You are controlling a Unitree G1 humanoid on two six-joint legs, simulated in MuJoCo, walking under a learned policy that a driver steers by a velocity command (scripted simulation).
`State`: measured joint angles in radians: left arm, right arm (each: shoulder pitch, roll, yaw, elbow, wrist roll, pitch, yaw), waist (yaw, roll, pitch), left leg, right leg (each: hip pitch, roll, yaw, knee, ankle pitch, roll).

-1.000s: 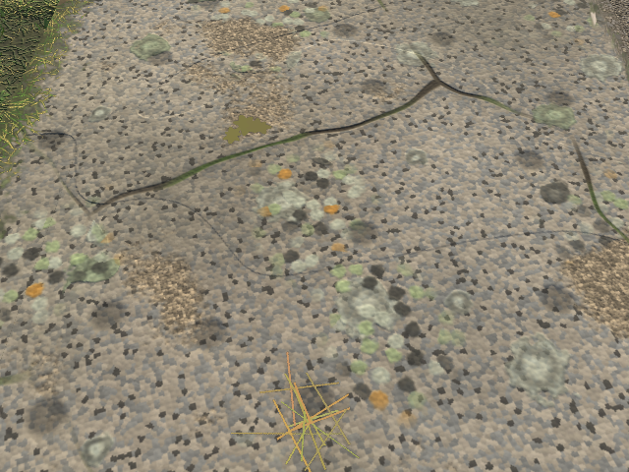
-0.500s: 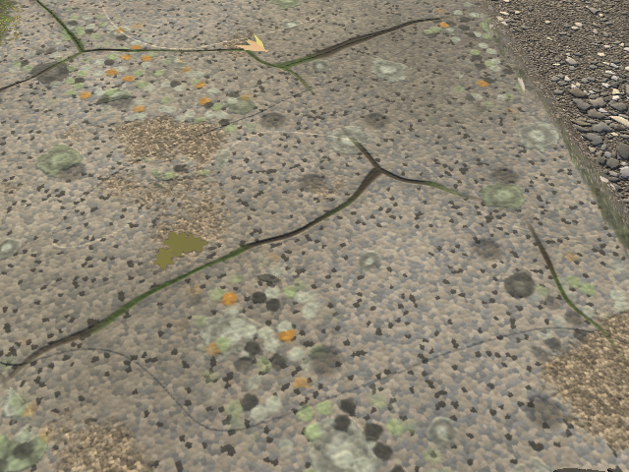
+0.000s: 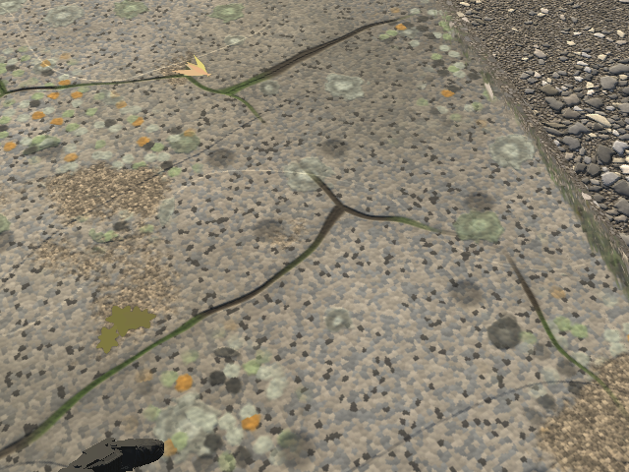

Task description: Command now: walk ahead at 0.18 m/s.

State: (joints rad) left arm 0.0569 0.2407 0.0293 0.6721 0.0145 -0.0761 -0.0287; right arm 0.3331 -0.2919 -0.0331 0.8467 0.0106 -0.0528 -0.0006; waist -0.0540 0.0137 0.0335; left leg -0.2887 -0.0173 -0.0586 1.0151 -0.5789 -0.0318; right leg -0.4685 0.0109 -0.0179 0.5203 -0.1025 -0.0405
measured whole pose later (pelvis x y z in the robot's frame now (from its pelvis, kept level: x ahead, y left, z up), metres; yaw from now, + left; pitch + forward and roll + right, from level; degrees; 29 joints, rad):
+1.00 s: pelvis +0.09 +0.02 +0.01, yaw +0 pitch -2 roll +0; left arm 0.16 0.21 0.03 1.07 0.00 0.01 0.04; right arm 0.22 -0.21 -0.03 1.05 0.00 0.00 -0.04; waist 0.00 0.00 0.04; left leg -0.17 0.01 -0.01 0.50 -0.30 -0.02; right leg -0.22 0.00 -0.01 0.50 -0.25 0.00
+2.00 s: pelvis +0.09 +0.02 +0.01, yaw +0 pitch -1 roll +0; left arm 0.24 0.17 0.01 1.12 0.00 0.00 0.04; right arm 0.31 -0.16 -0.01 1.11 0.00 -0.01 -0.05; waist 0.00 0.00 0.03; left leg -0.19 0.02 -0.01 0.49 -0.29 -0.02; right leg -0.24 0.00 -0.01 0.49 -0.24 0.00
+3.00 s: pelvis +0.35 +0.02 -0.02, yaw +1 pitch +2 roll -1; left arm -0.08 0.22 0.04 0.84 -0.03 -0.11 -0.04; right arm 0.55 -0.20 -0.03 1.08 0.00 -0.07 -0.02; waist -0.06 0.00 0.04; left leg 0.11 0.03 0.01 0.51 -0.49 0.00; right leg -0.54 0.02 -0.08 0.57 -0.05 -0.11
